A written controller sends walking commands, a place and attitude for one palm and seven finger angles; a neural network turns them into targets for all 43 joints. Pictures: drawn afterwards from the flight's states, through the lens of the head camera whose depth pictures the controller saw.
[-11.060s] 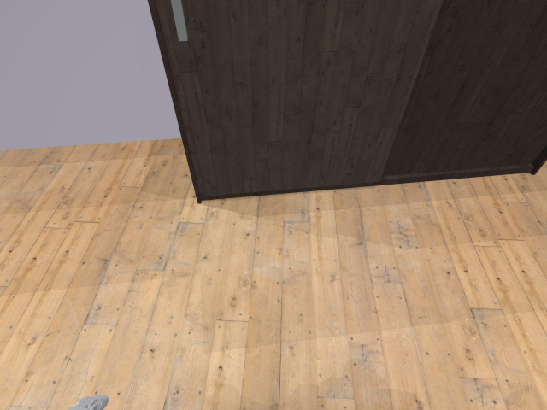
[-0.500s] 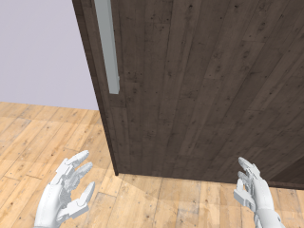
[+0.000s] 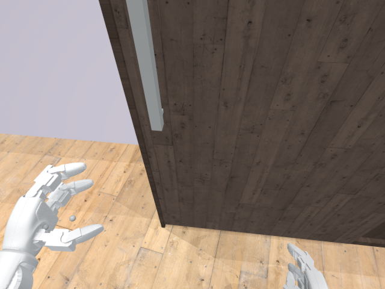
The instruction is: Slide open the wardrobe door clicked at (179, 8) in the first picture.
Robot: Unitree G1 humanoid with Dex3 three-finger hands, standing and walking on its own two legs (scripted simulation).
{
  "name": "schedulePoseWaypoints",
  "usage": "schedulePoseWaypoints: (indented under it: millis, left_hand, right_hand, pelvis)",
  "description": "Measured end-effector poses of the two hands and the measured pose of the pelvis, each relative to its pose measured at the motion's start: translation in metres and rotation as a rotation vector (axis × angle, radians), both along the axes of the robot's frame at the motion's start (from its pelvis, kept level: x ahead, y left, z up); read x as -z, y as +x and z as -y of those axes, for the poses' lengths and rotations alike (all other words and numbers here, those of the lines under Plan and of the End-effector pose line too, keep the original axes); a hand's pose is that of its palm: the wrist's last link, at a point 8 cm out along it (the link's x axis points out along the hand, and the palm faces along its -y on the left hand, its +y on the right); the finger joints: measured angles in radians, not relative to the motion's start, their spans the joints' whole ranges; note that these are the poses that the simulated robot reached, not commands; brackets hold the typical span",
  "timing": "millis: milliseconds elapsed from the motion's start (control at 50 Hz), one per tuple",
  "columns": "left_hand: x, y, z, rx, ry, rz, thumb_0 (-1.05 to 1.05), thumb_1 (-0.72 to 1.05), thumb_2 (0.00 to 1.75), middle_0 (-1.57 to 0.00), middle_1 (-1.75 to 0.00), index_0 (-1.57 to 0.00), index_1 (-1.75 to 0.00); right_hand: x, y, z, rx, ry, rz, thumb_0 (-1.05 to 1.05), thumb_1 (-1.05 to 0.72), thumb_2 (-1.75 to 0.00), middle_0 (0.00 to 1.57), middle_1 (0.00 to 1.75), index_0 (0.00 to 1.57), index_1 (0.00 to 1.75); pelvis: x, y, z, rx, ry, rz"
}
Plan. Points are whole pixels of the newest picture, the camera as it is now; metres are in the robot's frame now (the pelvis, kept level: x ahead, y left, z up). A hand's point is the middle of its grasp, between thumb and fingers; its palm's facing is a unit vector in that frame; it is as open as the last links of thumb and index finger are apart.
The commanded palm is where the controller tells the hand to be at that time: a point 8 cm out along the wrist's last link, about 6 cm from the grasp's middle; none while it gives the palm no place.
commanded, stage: raise the hand with hooked fingers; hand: left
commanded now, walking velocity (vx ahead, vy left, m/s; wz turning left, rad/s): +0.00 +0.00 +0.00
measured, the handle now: (150, 60) +0.49 +0.12 +0.23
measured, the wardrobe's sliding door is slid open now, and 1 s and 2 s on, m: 0.00 0.00 0.00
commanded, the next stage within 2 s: move the hooked fingers beside the handle in 1.18 s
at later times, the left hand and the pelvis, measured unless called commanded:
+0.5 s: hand (19, 169) +0.24 +0.27 +0.20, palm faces +0.07 -0.99 -0.11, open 13.8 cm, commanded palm +0.21 +0.31 +0.21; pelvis -0.01 +0.00 +0.02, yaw +1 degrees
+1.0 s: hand (22, 141) +0.27 +0.27 +0.23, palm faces +0.04 -0.99 -0.12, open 14.0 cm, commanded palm +0.23 +0.31 +0.24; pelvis -0.01 -0.01 +0.02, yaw +0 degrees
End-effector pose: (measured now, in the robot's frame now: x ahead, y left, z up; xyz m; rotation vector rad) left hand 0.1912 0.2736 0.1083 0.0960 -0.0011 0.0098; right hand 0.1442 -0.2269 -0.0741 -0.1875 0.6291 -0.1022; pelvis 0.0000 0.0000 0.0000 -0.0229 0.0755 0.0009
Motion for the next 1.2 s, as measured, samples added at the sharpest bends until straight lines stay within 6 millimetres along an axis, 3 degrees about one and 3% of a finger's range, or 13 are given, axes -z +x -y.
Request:
schedulePoseWaypoints:
  millis: [160,340,540,740,960,1200]
  left_hand:
    - [-0.022,0.007,-0.014,-0.002,0.011,0.036,0.0,-0.16,0.45,-0.27,-0.98,-0.28,-0.99]
    - [-0.063,0.019,-0.038,-0.036,0.017,0.101,-0.01,-0.37,0.36,-0.29,-1.12,-0.29,-1.12]
    - [-0.101,0.03,-0.054,-0.052,0.028,0.102,-0.01,-0.48,0.31,-0.3,-1.19,-0.3,-1.19]
    - [-0.137,0.05,-0.065,-0.051,0.044,0.111,-0.02,-0.5,0.3,-0.3,-1.2,-0.3,-1.2]
    - [-0.124,0.057,-0.047,-0.014,0.03,0.079,-0.02,-0.5,0.3,-0.3,-1.2,-0.3,-1.2]
    - [-0.13,0.056,-0.046,-0.046,0.037,0.087,-0.02,-0.5,0.3,-0.3,-1.2,-0.3,-1.2]
  right_hand:
    - [-0.023,0.008,0.017,0.0,-0.078,0.066,0.02,-0.9,-0.89,0.2,0.3,0.2,0.3]
    - [-0.043,0.033,-0.005,-0.06,-0.041,0.163,0.02,-0.9,-0.89,0.2,0.3,0.2,0.3]
    - [-0.039,0.036,-0.026,-0.11,0.018,0.135,0.02,-0.9,-0.89,0.21,0.3,0.21,0.3]
    - [-0.03,0.023,-0.011,-0.09,0.017,0.073,0.02,-0.9,-0.89,0.21,0.3,0.21,0.3]
    - [-0.031,0.019,0.013,-0.04,-0.005,0.073,0.02,-0.9,-0.89,0.2,0.3,0.2,0.3]
    - [-0.032,0.029,0.009,-0.053,0.014,0.094,0.02,-0.9,-0.89,0.2,0.3,0.2,0.3]
  pelvis:
    - [-0.008,-0.003,-0.004,-0.003,0.002,0.051]
    - [-0.015,-0.008,-0.003,-0.008,0.005,0.104]
    - [-0.019,-0.014,0.0,-0.014,0.011,0.129]
    - [-0.021,-0.015,0.005,-0.015,0.016,0.128]
    - [-0.021,-0.012,0.009,0.001,0.019,0.12]
    - [-0.021,-0.01,0.014,-0.005,0.021,0.126]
